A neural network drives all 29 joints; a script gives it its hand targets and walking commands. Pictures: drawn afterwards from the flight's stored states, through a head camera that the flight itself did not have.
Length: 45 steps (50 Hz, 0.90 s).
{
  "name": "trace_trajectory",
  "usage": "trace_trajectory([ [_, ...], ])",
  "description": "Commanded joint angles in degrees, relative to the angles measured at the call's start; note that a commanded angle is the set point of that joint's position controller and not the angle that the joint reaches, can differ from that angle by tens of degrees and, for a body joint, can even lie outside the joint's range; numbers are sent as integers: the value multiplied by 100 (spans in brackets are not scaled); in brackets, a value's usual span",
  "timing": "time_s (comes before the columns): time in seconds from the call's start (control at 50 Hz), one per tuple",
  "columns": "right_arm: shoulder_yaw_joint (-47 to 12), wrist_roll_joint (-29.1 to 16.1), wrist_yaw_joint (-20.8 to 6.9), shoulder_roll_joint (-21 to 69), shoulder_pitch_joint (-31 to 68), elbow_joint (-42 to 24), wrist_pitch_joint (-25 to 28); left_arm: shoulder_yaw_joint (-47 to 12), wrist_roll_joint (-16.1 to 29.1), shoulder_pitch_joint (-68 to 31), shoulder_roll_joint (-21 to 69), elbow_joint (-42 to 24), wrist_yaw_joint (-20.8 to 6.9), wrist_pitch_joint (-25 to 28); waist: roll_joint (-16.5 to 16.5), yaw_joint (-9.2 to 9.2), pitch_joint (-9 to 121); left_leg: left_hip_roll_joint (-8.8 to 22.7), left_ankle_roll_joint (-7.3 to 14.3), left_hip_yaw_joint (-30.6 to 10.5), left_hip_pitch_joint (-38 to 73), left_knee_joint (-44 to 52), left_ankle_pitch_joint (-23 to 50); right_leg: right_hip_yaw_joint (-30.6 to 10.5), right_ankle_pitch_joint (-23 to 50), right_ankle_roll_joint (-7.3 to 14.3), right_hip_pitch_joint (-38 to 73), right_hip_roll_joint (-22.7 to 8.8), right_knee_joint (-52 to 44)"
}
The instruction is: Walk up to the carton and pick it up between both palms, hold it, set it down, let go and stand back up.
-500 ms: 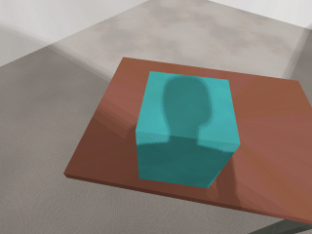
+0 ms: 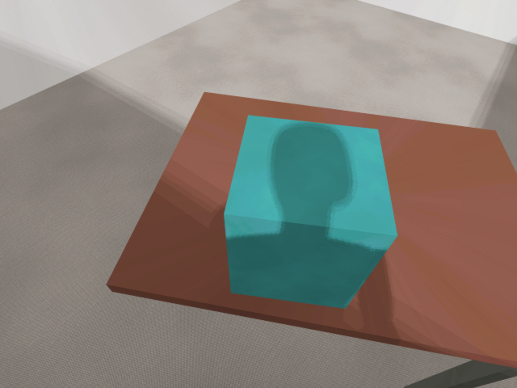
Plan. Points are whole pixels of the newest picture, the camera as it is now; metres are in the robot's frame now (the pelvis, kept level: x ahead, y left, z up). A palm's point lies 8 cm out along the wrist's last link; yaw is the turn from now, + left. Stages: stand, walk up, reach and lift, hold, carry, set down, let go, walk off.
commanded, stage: stand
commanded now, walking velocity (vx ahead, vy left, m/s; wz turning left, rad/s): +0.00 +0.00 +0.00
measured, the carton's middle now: (299, 216) +0.37 -0.06 +0.03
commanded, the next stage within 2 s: none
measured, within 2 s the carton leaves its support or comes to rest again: neither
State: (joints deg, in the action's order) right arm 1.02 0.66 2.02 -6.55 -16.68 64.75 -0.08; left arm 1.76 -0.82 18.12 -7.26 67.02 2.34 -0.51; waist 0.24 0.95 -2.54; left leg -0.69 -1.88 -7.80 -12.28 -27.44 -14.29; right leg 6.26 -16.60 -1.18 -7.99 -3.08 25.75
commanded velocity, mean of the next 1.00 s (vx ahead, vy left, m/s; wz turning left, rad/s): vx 0.00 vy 0.00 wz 0.00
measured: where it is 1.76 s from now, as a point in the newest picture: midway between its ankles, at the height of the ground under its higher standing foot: outside the picture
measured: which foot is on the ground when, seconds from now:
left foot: down 0.00-1.00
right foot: down 0.00-1.00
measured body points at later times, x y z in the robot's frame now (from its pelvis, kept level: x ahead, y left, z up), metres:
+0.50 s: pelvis +0.00 +0.00 +0.00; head +0.02 +0.00 +0.45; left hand -0.03 +0.21 -0.16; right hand +0.00 -0.21 -0.16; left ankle +0.01 +0.14 -0.74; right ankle -0.03 -0.13 -0.74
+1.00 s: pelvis +0.01 +0.00 +0.00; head +0.02 +0.00 +0.45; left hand -0.03 +0.22 -0.16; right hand +0.00 -0.21 -0.16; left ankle +0.01 +0.14 -0.74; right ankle -0.03 -0.13 -0.74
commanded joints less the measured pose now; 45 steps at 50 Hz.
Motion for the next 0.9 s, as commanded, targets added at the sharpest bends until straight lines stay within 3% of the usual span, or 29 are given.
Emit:
trace_trajectory([
  [0.0, 71, -8, 27, -560, -370, -135, 48, 72, -3, 665, -392, 2, 20, 48, 171, 18, -189, 324, 228, -156, -320, 458, 1134, -338, 554, 203, 19, -319, -460],
  [0.04, 80, 11, 23, -493, -473, -89, 24, 109, -48, 552, -502, -32, 5, 34, 53, -9, -263, 335, 218, -124, -438, 429, 1135, -363, 585, 202, 79, -358, -512],
  [0.06, 22, 7, 36, -323, -540, -48, 4, 81, 3, 538, -363, -85, 21, 40, 159, -13, -327, 265, 203, -31, -443, 455, 1103, -398, 511, 211, 80, -364, -521],
  [0.08, 43, -7, 39, -417, -509, -84, 20, 103, -4, 692, -500, 16, 9, 37, -18, 20, -372, 311, 223, -146, -411, 451, 1057, -343, 526, 183, -16, -314, -516],
  [0.1, 60, 33, 50, -409, -400, -118, 14, 124, -31, 578, -543, -8, 14, 30, 70, 54, -376, 329, 239, -144, -402, 485, 1048, -372, 468, 195, -29, -335, -510],
  [0.12, 71, 5, 53, -505, -429, -123, -20, 119, -42, 493, -499, -52, 26, 48, -79, -23, -380, 309, 186, -92, -471, 482, 1102, -350, 463, 190, -31, -322, -510],
  [0.14, 114, -3, 41, -630, -375, -167, 11, 87, -3, 581, -430, -26, 41, 38, -29, 25, -280, 333, 251, -171, -447, 423, 1014, -389, 518, 208, 56, -349, -519],
  [0.16, 128, -23, 20, -694, -436, -153, 31, 80, 7, 501, -470, -26, 49, 32, 44, -78, -335, 281, 222, -117, -428, 401, 1045, -405, 556, 205, -38, -354, -573],
  [0.18, 67, 3, 30, -455, -456, -154, 51, 106, 19, 591, -511, -33, 18, 36, -38, -3, -165, 318, 227, -119, -401, 383, 1052, -396, 559, 203, 142, -353, -574],
  [0.26, 91, 20, 49, -533, -433, -104, 28, 80, -36, 464, -388, -92, 47, 30, 82, 15, -265, 266, 180, -38, -352, 374, 1061, -390, 540, 213, -21, -378, -570],
  [0.32, 39, 4, 61, -378, -461, -104, 14, 88, 20, 578, -463, -50, 29, 41, -76, 16, -337, 286, 182, -63, -495, 347, 1185, -371, 656, 183, 71, -347, -582],
  [0.4, 102, 10, 28, -662, -414, -163, 54, 94, -12, 479, -398, -80, 26, 50, 26, 27, -213, 341, 225, -69, -447, 312, 1307, -360, 793, 203, 137, -376, -489],
  [0.46, 92, -10, 50, -499, -504, -123, 54, 102, 5, 628, -511, -18, 55, 60, 55, -27, -135, 336, 209, -44, -272, 316, 1410, -367, 885, 220, 204, -378, -517],
  [0.48, 67, -14, 43, -388, -422, -148, 56, 99, 15, 652, -497, 1, 35, 39, 121, 31, -53, 296, 195, -57, -263, 269, 1397, -356, 939, 205, 285, -353, -475],
  [0.5, 32, 1, 61, -305, -499, -123, 42, 140, -7, 566, -583, -50, 28, 33, -57, -7, -154, 306, 197, -86, -368, 290, 1358, -342, 862, 189, 207, -339, -499],
  [0.56, 67, -9, 69, -453, -344, -176, 35, 99, -8, 519, -461, -77, 24, 40, 109, 0, -281, 317, 224, -100, -411, 335, 1231, -357, 725, 223, 70, -375, -561],
  [0.58, 81, 6, 61, -553, -269, -191, 41, 124, -13, 610, -547, -56, 34, 36, 154, 82, -265, 334, 197, -141, -378, 369, 1269, -303, 674, 224, 86, -326, -500],
  [0.64, 66, -18, 61, -449, -442, -123, 56, 112, -26, 482, -478, -86, 40, 29, 66, -13, -261, 309, 227, -86, -371, 416, 1246, -337, 729, 221, 110, -352, -520],
  [0.66, 82, -43, 44, -581, -333, -132, 67, 100, 18, 595, -395, -55, 23, 24, 45, 61, -155, 308, 231, -134, -347, 377, 1208, -281, 685, 207, 157, -296, -486],
  [0.68, 82, -27, 51, -519, -311, -157, 53, 89, -10, 510, -424, -88, 24, 47, 182, 13, -168, 320, 243, -128, -379, 369, 1150, -354, 723, 233, 142, -341, -441],
  [0.72, 100, 5, 41, -561, -313, -202, 75, 134, -6, 545, -557, -54, 38, 52, -51, 7, -205, 335, 232, -157, -278, 408, 1215, -298, 687, 189, 45, -318, -455],
  [0.74, 66, 8, 56, -450, -366, -167, 70, 148, -10, 604, -605, -17, 14, 40, 34, 69, -87, 364, 228, -170, -326, 439, 1087, -294, 537, 184, 174, -289, -461],
  [0.78, 110, 8, 59, -642, -490, -137, 59, 132, -34, 595, -581, -41, 32, 9, 148, -2, -136, 382, 258, -160, -368, 394, 1348, -308, 710, 199, 157, -360, -441],
  [0.82, 51, -11, 40, -434, -448, -146, 40, 112, -8, 593, -449, -74, 20, 36, -35, 0, -148, 342, 243, -94, -303, 317, 1435, -269, 817, 171, 159, -319, -447],
  [0.84, 79, -7, 44, -541, -411, -135, 46, 90, 28, 642, -411, -69, 16, 46, 145, 11, -160, 335, 235, -109, -271, 275, 1462, -288, 854, 173, 93, -320, -467],
  [0.88, 71, -3, 56, -487, -351, -170, 38, 108, -12, 579, -469, -38, 15, 39, -11, 3, -41, 346, 249, -115, -196, 345, 1386, -300, 861, 180, 210, -351, -507],
])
